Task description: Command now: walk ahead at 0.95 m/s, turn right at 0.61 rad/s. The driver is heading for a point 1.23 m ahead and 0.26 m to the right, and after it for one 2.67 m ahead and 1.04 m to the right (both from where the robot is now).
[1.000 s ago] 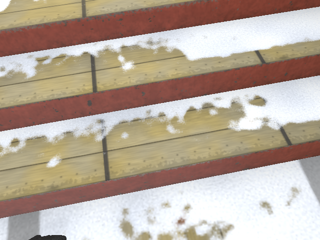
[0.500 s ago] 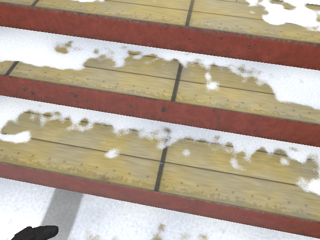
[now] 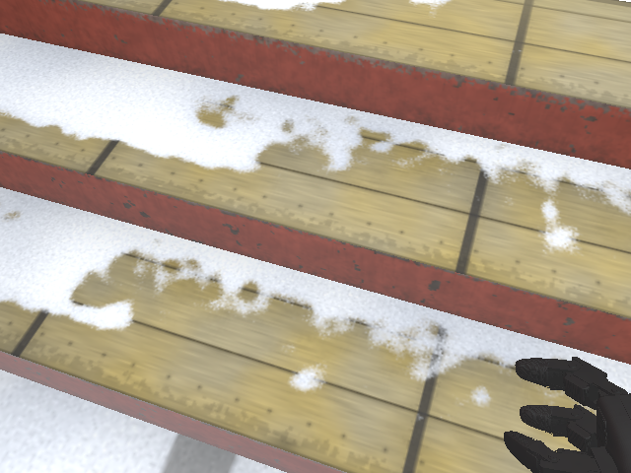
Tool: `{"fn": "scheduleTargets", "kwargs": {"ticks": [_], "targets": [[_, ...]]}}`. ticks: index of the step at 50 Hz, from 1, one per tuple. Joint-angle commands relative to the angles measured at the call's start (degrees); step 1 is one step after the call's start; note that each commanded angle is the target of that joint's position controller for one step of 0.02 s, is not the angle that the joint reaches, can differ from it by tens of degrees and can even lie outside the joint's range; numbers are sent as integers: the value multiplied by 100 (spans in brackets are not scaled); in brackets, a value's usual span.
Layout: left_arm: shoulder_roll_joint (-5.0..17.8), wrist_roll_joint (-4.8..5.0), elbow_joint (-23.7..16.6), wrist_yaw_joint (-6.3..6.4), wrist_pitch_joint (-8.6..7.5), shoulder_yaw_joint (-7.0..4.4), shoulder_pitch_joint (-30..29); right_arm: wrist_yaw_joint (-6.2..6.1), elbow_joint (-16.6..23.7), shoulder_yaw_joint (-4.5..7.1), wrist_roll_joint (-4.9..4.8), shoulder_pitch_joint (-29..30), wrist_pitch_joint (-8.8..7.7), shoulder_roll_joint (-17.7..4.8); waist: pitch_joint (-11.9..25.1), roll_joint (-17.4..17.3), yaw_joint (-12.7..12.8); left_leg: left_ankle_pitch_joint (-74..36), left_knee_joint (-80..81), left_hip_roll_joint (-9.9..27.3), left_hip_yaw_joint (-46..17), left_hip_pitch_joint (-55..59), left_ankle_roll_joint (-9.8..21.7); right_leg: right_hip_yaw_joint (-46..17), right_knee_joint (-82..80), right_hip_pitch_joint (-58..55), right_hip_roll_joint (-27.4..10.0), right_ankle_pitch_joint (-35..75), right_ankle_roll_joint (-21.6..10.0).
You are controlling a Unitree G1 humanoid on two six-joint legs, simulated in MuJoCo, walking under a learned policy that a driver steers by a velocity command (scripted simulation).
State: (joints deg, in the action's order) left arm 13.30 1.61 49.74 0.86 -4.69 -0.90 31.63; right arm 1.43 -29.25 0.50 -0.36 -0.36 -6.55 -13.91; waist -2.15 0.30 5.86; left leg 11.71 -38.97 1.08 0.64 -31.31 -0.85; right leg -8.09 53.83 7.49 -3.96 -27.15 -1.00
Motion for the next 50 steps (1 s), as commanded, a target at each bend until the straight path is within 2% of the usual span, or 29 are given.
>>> {"fn": "scheduleTargets", "kwargs": {"ticks": [1, 3, 7, 11, 14, 16, 17, 18, 19, 20, 21, 22, 23, 25, 27, 28, 31, 35, 37, 38, 40, 41, 42, 43, 44, 45, 46, 48, 50], "targets": [[672, 321, -1102, 49, -208, -136, -1076, -86, -411, 457, 58, -2473, 25, -956, 1424, -1217, -1444, 2555, 2316, 2116, -3570, 4871, 1096, 82, 3060, 4491, -147, 710, -185], [489, 84, -1144, 46, -44, -124, -1359, -90, -603, 375, 180, -1791, -7, -589, 574, -568, -895, 667, 2499, 1717, -2123, 3160, 1092, 168, 2695, 3820, -554, 1256, -135], [95, 112, -1340, -50, 401, -49, -1407, -89, -910, 379, 107, -1186, -50, -367, -104, -591, -415, -991, 2816, 1657, -438, 2169, 946, 229, 3301, 3888, -635, 1105, 9], [32, 186, -1821, 1, 674, 42, -1850, -191, -1366, 249, 55, -1657, 99, -363, -652, -608, -307, -1255, 2794, 2188, -149, 2862, 989, 224, 6683, 6184, -330, -49, 79], [-52, 140, -2792, -143, 482, 323, -3409, -276, -1681, 158, 235, -1856, 249, -534, -1447, -159, -325, -1935, 2868, 1692, 965, 3259, 469, 562, 5984, 7700, -299, -650, -88], [92, -17, -3265, -317, 385, 388, -3788, -497, -1707, 132, 253, -1775, 326, -779, -1037, 134, -167, -2303, 3061, 1265, 1638, 2550, 287, 1267, 4292, 6335, -389, -38, -132], [85, -25, -3318, -422, 378, 455, -3347, -574, -1445, 202, 250, -1184, 320, -1419, -349, 19, 235, -4444, 3258, 1163, 1979, 1315, 424, 1682, 2644, 3625, -165, 382, -360], [425, -72, -2931, -449, 405, 213, -2970, -642, -1365, 300, 166, -1607, 173, -1832, 525, -264, 128, -8593, 2663, 1354, 1771, 1393, 843, 2189, 3161, 1851, 631, 751, -484], [881, -106, -2782, -395, 367, -82, -1741, -568, -1265, 554, 297, -1261, 233, -2772, 1353, -1055, 916, -11243, 1370, 1737, 1533, 2064, 1006, 2127, 3007, 1099, 738, 134, -642], [1552, -76, -2360, -394, 349, -410, -423, -519, -1062, 625, 170, -1123, 381, -2793, 2200, -1128, 1406, -12108, -569, 1705, 1262, 2577, 1085, 1877, 1986, 49, 1336, -329, -890], [2138, -4, -2175, -428, 315, -596, -248, -457, -795, 471, -47, -1229, 353, -1960, 1916, -173, 1043, -6510, -2928, 977, 760, 1581, 539, 151, -15, -776, 1168, 364, -1334], [2471, -65, -1968, -200, 379, -595, -694, -155, -282, 145, 122, -1276, 97, -768, 2164, 3057, -50, 408, -4936, -603, -207, -609, 347, -3788, -2824, -1452, 44, -1080, -2047], [1889, -186, -2270, -95, 325, -423, -733, 33, -127, 194, 158, -1157, -150, -1053, 2856, 2313, 46, 141, -5755, -513, -1411, -848, 670, -5536, -3939, -1686, -389, -2956, -1756], [1240, -171, -1616, -212, 78, -285, -224, 4, 109, 90, 166, -200, -281, -567, 657, 173, -85, 256, -6773, -455, -1116, -1686, 781, -5110, -3991, 70, -332, -1927, -1163], [285, -297, -1153, -223, -17, -7, -584, 151, 88, -165, 158, -623, -191, 151, 233, -190, -828, 362, -7698, 32, -1022, -1831, 924, -3236, -3154, 1342, -10, -489, -835], [267, -225, -1016, -238, -17, 3, -791, 179, 105, -336, 113, -921, -118, 517, 212, -72, -1055, 323, -7992, 159, -889, -2271, 915, -2198, -2817, 1382, 98, 707, -742], [-13, -203, -886, -228, -4, 171, -1294, 133, 3, -370, -61, -715, 99, 320, -156, -485, -1161, 91, -6770, 221, -368, -2382, 803, -426, -3128, 2134, 316, 2282, -542], [-19, -255, -3, -136, 155, 251, -113, 140, 529, -700, -337, 555, 81, 1039, -560, 176, -587, 372, -7093, -284, -202, -4725, 846, 502, -3405, 832, 11, 2695, -61], [66, -239, 140, 38, 205, 283, 147, 206, 889, -719, -224, 1498, 128, 676, -496, 159, -316, -60, -5544, -355, 987, -3588, 624, 708, -4764, 1682, -285, 3149, -179], [112, -342, 66, 62, 72, 347, -398, 222, 807, -609, -141, 1117, 106, 507, 116, 447, -653, -339, -5007, -363, 1445, -1760, 711, 1135, -4759, 2130, -149, 5357, -143], [978, -303, -13, 214, -137, 123, -426, 117, 493, -254, -40, 75, 83, -266, 2092, 908, -1271, -655, -4473, -1018, 1722, 1411, 672, 1421, -3919, 1295, -202, 10873, -333], [1788, -194, -222, 285, -182, -96, -852, 45, 253, -90, -111, -721, 133, -545, 2086, 1697, -1747, 496, -3925, -900, 1629, 1424, 621, 1201, -3188, 399, -609, 13023, -390], [1987, -306, -425, 369, -79, -190, -1365, 15, -13, 98, -162, -1492, 233, -954, 2053, 1898, -2070, 1645, -3008, -1031, 1582, 1241, 710, 1070, -1898, -592, -877, 14478, -397], [1949, -351, -662, 404, 18, -215, -1887, 52, -452, 245, -132, -2538, 308, -1249, 1912, 1169, -2493, 1013, -1172, -837, 652, 1673, 1184, 1110, 472, -808, -599, 13645, -212], [1086, -400, -1177, 318, -66, -27, -2871, 185, -1224, 191, 29, -3341, 312, -1301, 1394, -837, -2265, -247, 90, -510, -1016, 2693, 1413, 686, 2695, 1057, 330, 5545, -209], [-5, -349, -1821, -89, -341, 211, -2095, 76, -1157, -22, 525, -2811, 295, -528, 1676, -3060, -924, 999, 1378, 431, -5026, 3652, 2533, -422, 5247, 3656, 1445, 1466, 24], [-193, -394, -2040, -418, -613, 355, -2175, -30, -1191, -101, 442, -2799, 253, 121, 1264, -1914, -918, 3293, 2486, 674, -6262, 3196, 2313, -765, 6180, 4455, 1276, 1503, -488], [-674, -500, -2383, -702, -649, 518, -3011, 72, -1678, -147, 103, -3087, 192, 563, -242, 923, -543, 2725, 2258, 538, -5164, 2035, 1894, -301, 7106, 5551, 989, 1020, -805], [-1019, -484, -2334, -692, -506, 705, -2414, 103, -1702, -165, 102, -2597, 214, 486, -339, 919, 15, 1538, 1882, 10, -3670, 1344, 1778, 41, 8124, 6260, 686, 1055, -695]]}}
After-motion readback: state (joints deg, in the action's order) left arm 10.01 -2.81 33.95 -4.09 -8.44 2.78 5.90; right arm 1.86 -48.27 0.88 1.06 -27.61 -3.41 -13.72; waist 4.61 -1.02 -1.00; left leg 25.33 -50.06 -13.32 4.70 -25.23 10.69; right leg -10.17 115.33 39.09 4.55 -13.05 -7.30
